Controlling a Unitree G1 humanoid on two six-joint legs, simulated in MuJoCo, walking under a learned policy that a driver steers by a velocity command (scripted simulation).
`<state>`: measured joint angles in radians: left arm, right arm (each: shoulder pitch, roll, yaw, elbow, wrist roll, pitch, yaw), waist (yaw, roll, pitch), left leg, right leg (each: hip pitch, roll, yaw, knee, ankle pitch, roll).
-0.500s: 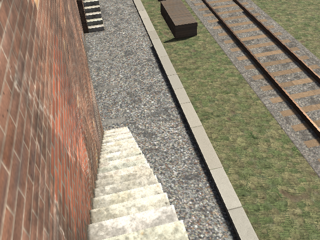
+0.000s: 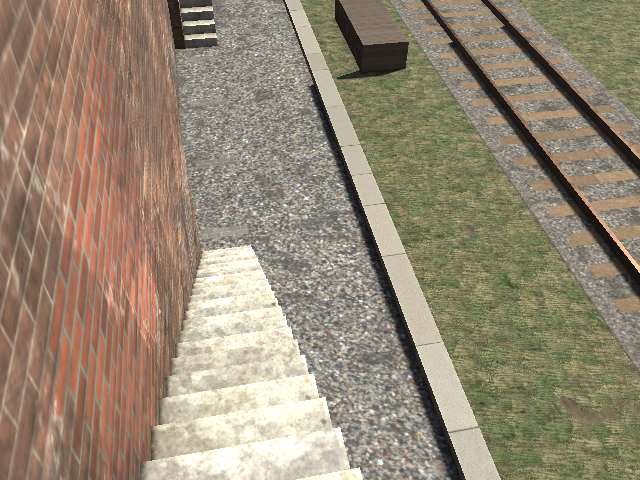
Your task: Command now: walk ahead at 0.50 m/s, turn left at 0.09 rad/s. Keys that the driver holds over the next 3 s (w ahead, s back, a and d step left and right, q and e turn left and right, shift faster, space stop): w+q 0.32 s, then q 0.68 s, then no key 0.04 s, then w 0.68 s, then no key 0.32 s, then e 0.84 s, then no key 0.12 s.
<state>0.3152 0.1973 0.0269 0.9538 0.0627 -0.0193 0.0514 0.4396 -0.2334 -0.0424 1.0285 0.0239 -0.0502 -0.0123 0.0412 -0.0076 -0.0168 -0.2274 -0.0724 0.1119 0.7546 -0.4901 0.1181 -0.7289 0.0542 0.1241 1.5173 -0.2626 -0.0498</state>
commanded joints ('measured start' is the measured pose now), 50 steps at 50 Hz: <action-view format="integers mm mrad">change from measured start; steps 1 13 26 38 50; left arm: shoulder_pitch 61 301 -103 111 -202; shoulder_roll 95 183 180 64 58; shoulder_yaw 12 28 1 12 2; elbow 17 8 -170 -147 -150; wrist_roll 40 -55 3 22 -33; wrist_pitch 24 -25 -53 -1 58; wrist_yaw -26 -66 -65 -101 -55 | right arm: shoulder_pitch -83 -1 -207 -123 -229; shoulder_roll -166 -101 -74 -189 -152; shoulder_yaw -18 -35 -63 -16 -4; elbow -102 -106 -280 -278 -256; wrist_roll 5 -17 -29 40 -27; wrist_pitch -32 19 181 112 129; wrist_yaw -23 4 -16 0 -91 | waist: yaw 81 84 -150 -26 -39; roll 81 -11 -216 258 128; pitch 116 -8 111 -102 -34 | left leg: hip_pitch -425 -503 -579 234 -126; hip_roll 298 -46 25 405 197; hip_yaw -254 -174 -116 -741 -469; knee -160 1169 894 -103 -211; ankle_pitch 794 18 535 925 621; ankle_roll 74 83 -162 139 144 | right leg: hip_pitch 279 901 78 -106 205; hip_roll -10 -210 -360 -97 -4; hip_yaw -134 -99 -121 -173 -117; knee -265 -1259 -1189 -72 -312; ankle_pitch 308 842 -346 -584 -72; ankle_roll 63 -100 -90 115 126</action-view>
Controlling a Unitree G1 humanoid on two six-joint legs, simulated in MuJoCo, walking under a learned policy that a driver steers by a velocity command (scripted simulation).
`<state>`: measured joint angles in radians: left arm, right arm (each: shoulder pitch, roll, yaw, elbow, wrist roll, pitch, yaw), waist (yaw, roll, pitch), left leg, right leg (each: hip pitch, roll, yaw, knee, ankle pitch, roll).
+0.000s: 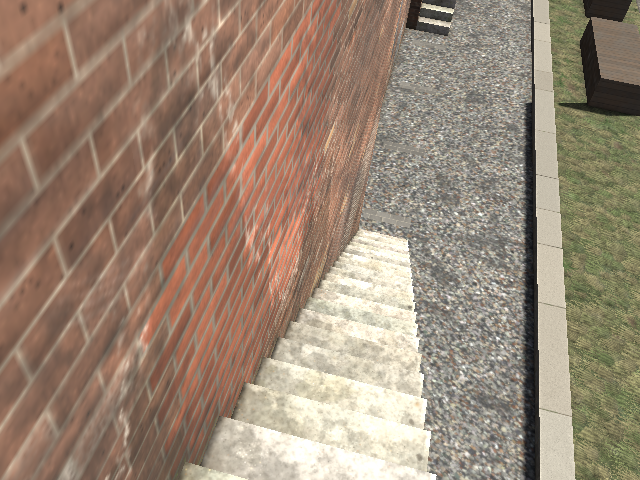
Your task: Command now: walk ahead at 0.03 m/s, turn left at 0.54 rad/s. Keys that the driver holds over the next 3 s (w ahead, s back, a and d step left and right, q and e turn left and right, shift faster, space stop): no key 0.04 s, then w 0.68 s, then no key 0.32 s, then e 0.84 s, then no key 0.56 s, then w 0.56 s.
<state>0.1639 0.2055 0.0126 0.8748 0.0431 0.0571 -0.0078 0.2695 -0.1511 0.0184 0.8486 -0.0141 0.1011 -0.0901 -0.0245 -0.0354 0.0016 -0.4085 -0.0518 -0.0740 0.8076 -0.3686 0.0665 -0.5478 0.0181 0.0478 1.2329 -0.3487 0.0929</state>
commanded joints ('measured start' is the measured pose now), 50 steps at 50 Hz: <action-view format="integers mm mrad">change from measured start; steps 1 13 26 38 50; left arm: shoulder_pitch -48 44 154 102 115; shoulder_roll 50 147 119 9 112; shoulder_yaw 14 35 40 -27 21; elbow -68 95 105 52 110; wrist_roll -14 -20 0 -10 1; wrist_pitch -27 -74 -53 -47 -99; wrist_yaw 0 29 -13 -138 41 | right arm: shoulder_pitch -37 -142 346 109 221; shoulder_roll -229 -217 -356 -141 -145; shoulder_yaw -67 -74 -100 -62 -83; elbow -71 43 291 247 230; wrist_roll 8 -7 -7 58 -17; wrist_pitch -20 -46 -116 -222 -274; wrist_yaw -12 37 28 -5 36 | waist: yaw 18 66 -64 80 -41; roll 146 -162 276 101 139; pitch -63 104 39 27 -4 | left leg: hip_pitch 87 -39 621 -283 -680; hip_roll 177 -52 390 57 232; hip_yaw -288 26 -518 -2 -143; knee -281 51 -481 -92 501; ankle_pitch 450 144 195 28 34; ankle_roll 201 -70 241 32 -107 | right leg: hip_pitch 32 269 -231 527 556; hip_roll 32 -201 81 67 -469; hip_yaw -33 363 -5 -82 237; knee -74 -1111 -164 -484 -831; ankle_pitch -9 -274 -392 1000 714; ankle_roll -22 -292 -151 -110 -412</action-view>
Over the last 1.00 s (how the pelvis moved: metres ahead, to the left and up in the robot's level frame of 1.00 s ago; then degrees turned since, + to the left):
0.20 0.01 -0.19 29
